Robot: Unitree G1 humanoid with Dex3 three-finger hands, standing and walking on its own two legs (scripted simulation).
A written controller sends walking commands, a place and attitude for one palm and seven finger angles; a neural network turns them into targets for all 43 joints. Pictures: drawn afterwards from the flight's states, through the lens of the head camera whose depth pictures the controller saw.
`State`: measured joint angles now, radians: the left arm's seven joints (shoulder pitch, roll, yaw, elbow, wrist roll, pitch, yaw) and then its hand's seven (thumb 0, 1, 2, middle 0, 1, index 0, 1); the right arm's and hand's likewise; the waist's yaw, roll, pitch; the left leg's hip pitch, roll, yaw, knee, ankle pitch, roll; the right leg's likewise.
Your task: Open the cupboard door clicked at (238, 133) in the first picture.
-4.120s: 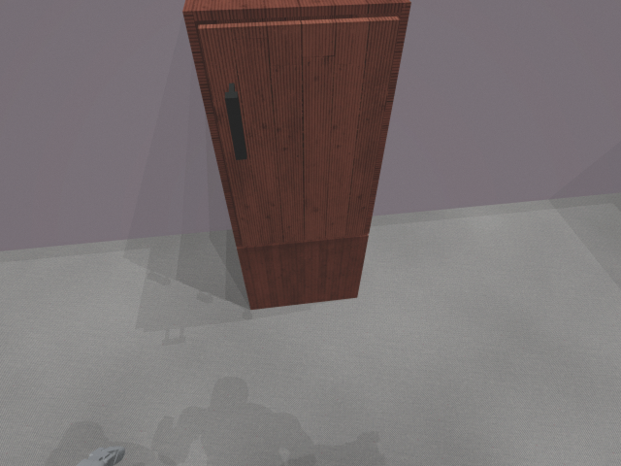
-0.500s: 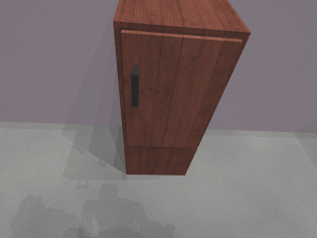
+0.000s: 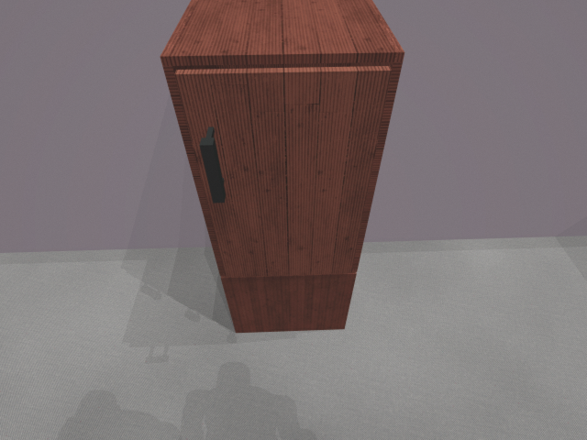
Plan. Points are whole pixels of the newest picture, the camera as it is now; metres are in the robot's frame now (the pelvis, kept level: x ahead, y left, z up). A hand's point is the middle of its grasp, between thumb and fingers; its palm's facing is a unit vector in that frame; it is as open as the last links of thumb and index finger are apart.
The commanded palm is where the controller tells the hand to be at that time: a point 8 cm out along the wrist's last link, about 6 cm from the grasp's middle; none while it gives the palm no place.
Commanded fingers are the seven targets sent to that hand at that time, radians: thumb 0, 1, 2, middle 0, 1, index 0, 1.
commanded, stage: come to a stop and stand still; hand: left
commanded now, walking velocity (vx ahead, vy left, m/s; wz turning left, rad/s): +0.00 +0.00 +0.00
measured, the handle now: (215, 165) +0.59 +0.18 +0.05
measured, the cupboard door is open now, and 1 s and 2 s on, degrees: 0 0 0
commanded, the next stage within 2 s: look again from close up in 0.92 s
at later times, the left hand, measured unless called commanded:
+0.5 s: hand out of the picture +0.00 +0.14 -0.18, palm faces +0.07 -0.99 -0.15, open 7.4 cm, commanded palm none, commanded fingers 0.00 0.90 0.90 -0.20 -0.30 -0.20 -0.30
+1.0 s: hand out of the picture +0.04 +0.17 -0.18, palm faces +0.04 -0.98 -0.20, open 7.4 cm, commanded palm none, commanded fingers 0.00 0.90 0.90 -0.20 -0.30 -0.20 -0.30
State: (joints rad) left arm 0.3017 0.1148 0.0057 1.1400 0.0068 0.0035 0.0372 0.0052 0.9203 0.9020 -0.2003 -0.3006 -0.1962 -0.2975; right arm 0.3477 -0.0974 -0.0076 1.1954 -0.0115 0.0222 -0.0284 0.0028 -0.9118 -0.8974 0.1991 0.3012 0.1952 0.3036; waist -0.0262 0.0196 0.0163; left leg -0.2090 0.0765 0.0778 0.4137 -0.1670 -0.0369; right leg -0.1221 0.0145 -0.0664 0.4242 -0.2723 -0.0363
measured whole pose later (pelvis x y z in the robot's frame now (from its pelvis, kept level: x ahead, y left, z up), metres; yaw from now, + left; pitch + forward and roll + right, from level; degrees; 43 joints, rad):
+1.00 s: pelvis +0.05 +0.00 +0.00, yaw +0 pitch -1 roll +1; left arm 0.28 0.14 0.01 1.13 0.01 -0.01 0.04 0.00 0.91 0.90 -0.20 -0.30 -0.20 -0.30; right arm 0.25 -0.14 0.00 1.17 -0.01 0.00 -0.05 0.01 -0.92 -0.90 0.20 0.30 0.20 0.30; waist 0.00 0.00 0.03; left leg -0.14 0.07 0.08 0.39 -0.23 -0.04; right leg -0.05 0.00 -0.06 0.38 -0.32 -0.03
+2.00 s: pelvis -0.01 +0.00 -0.08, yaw +1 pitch +12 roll +1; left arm 0.35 0.21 0.24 0.20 -0.30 -0.50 -0.36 0.00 0.65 0.80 -0.22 -0.46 -0.22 -0.46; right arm 0.12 -0.26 -0.08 0.55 0.03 -0.22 -0.03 0.01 -0.91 -0.90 0.20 0.30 0.20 0.30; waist 0.02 -0.02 -0.14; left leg -0.83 0.06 0.02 1.04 -0.42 -0.03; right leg -0.73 -0.02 -0.08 1.09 -0.57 -0.04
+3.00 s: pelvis +0.00 +0.04 -0.04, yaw +1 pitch +6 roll -2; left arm 0.05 0.36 0.37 0.25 -0.33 -0.21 -0.39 -0.01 -0.46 0.32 -0.30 -1.17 -0.29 -1.17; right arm 0.22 -0.24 0.06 0.57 0.05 -0.20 -0.09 0.01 -0.90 -0.90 0.20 0.30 0.20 0.30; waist 0.02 0.03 -0.07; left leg -0.59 0.04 0.02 0.82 -0.34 0.02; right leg -0.45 -0.02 -0.09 0.77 -0.43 0.01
